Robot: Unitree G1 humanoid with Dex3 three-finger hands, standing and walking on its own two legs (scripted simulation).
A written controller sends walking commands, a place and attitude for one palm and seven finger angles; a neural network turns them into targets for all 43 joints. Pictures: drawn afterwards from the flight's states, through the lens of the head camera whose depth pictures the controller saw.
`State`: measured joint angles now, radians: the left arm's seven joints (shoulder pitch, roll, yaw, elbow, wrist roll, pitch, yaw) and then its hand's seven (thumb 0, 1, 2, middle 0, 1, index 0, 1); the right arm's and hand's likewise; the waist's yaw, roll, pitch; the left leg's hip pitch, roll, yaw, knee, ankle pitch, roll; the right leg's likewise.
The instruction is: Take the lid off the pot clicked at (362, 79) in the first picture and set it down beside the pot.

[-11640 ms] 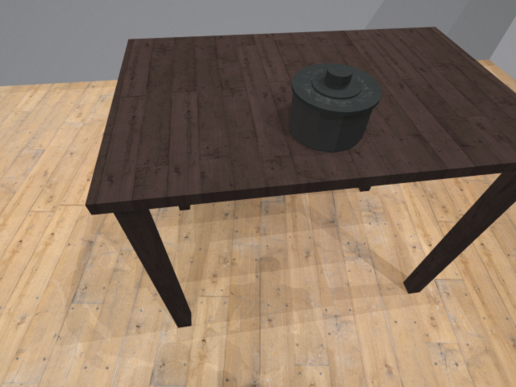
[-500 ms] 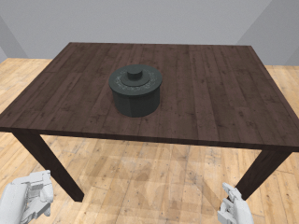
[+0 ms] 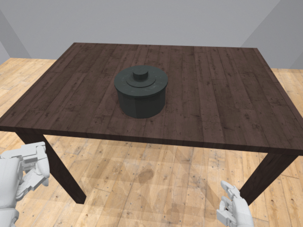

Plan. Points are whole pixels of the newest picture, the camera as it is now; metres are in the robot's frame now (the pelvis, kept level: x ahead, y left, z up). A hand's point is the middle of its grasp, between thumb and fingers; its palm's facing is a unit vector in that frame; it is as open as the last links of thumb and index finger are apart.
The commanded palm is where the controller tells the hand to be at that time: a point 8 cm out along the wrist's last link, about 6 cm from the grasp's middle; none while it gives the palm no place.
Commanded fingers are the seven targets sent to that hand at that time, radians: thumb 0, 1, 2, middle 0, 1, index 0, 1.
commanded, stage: raise the hand higher, near the body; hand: left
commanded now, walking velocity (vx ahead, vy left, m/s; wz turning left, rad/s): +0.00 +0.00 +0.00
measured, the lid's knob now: (140, 73) +0.53 +0.11 +0.16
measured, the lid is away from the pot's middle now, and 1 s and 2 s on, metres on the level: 0.00 0.00 0.00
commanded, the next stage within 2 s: reach forward and open the fingers in 0.02 s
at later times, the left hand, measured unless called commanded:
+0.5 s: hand (27, 162) +0.18 +0.28 +0.16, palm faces +0.01 -0.06 -1.00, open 3.2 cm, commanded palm +0.16 +0.27 +0.23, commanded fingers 0.00 0.24 1.32 -1.11 -0.79 -1.11 -0.79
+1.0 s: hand (32, 138) +0.22 +0.28 +0.19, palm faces -0.05 -0.02 -1.00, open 8.8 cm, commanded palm +0.18 +0.27 +0.27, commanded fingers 0.00 -0.38 1.65 -0.86 -0.08 -0.86 -0.08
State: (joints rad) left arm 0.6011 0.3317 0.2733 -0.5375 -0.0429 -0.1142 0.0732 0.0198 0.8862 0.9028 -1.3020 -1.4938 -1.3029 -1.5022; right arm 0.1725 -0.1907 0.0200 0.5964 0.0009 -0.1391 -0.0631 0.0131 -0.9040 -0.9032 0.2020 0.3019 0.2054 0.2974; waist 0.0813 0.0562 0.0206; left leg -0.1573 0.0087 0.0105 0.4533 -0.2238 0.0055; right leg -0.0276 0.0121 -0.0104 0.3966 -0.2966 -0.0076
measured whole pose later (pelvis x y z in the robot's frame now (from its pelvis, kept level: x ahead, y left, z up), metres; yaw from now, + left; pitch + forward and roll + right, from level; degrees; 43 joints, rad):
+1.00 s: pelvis -0.07 +0.02 +0.00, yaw +2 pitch -5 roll -1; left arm -0.21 0.72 0.04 -0.17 0.72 0.10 -0.42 0.00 -0.24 1.60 -0.93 -0.25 -0.93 -0.26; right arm 0.12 -0.29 0.03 0.58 0.05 0.03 -0.01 0.01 -0.91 -0.90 0.20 0.30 0.20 0.30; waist 0.08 0.12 0.04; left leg -0.26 -0.03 0.00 0.44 -0.10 0.04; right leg -0.17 -0.03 -0.03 0.49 -0.24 0.02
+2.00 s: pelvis -0.04 +0.01 -0.01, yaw +2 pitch -1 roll +1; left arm -0.80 0.58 -0.22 0.29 0.82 0.27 -0.53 0.00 -0.38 1.67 -0.88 -0.08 -0.88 -0.09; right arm 0.13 -0.31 0.03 0.62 0.06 0.08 0.01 0.01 -0.91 -0.90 0.20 0.30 0.20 0.30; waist 0.03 0.10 0.01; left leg -0.31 -0.03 0.00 0.47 -0.15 0.02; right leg -0.23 -0.03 -0.02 0.54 -0.30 0.00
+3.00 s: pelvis +0.00 +0.01 +0.00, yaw +0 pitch +6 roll +1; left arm -1.35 0.38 -0.28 1.00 0.90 0.33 -0.45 0.00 -0.38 1.67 -0.88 -0.08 -0.88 -0.09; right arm 0.25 -0.29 0.01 0.71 0.04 0.11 0.00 0.01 -0.91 -0.90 0.20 0.30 0.20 0.30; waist -0.08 0.07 -0.05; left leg -0.36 -0.03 0.03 0.43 -0.18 0.03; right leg -0.28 -0.03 0.01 0.49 -0.31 0.01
